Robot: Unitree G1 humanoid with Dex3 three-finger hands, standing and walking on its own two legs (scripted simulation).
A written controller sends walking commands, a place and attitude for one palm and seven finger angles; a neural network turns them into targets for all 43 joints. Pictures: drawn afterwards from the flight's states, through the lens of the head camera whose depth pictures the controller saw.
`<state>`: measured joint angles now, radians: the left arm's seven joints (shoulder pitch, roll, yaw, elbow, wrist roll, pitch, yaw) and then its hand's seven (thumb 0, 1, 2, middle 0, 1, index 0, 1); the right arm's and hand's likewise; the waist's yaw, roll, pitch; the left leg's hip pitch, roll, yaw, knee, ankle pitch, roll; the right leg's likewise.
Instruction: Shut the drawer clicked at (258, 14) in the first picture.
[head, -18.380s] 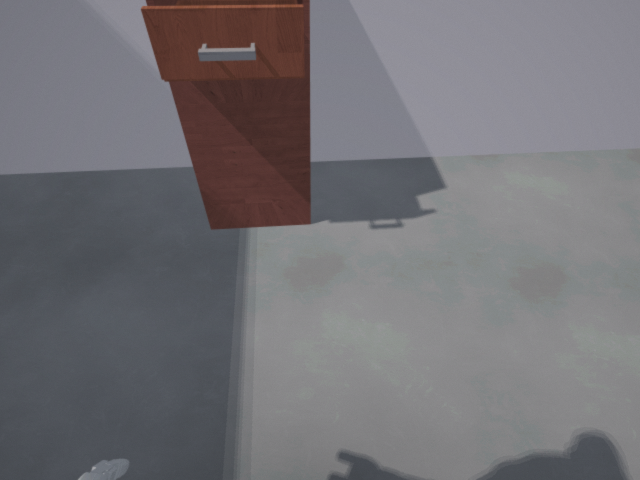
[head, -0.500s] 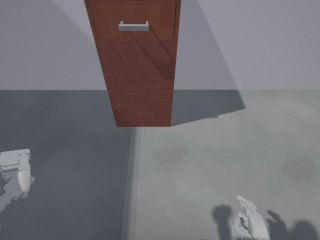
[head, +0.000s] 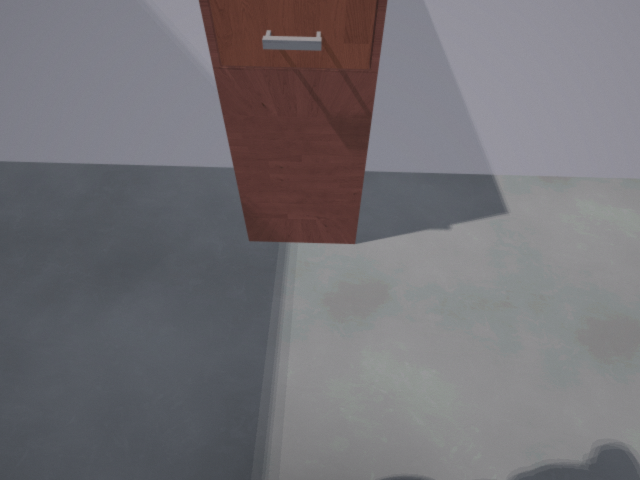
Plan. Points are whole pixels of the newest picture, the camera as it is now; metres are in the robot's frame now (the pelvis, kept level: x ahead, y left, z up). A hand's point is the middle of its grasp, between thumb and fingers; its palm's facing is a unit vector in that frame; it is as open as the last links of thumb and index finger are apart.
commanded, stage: let the arm hang, fingers relaxed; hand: left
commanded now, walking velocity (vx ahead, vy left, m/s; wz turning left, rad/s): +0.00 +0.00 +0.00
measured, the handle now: (292, 39) +1.03 +0.14 +0.06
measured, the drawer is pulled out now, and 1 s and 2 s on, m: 0.00 0.00 0.00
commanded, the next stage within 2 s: look to check the result in 0.60 s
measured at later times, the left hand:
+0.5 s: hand out of the picture +0.09 +0.21 -0.16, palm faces -0.03 -0.96 -0.28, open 7.4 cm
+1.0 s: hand out of the picture +0.11 +0.22 -0.15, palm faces -0.03 -0.94 -0.35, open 7.4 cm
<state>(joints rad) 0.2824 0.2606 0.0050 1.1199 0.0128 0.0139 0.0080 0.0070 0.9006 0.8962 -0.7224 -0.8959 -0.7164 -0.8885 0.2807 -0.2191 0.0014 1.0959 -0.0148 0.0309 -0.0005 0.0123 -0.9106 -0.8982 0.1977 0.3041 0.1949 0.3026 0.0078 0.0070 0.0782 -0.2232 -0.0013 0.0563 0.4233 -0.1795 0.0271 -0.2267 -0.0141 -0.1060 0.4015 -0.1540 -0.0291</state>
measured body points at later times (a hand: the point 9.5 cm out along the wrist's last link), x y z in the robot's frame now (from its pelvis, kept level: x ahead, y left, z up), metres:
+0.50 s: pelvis +0.01 +0.00 +0.00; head +0.02 -0.02 +0.45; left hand +0.09 +0.26 -0.14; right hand +0.05 -0.26 -0.16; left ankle +0.03 +0.10 -0.74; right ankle +0.04 -0.10 -0.74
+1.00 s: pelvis +0.04 -0.02 +0.01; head +0.05 -0.04 +0.46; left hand +0.11 +0.27 -0.12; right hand +0.10 -0.31 -0.14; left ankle +0.03 +0.10 -0.74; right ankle +0.04 -0.10 -0.74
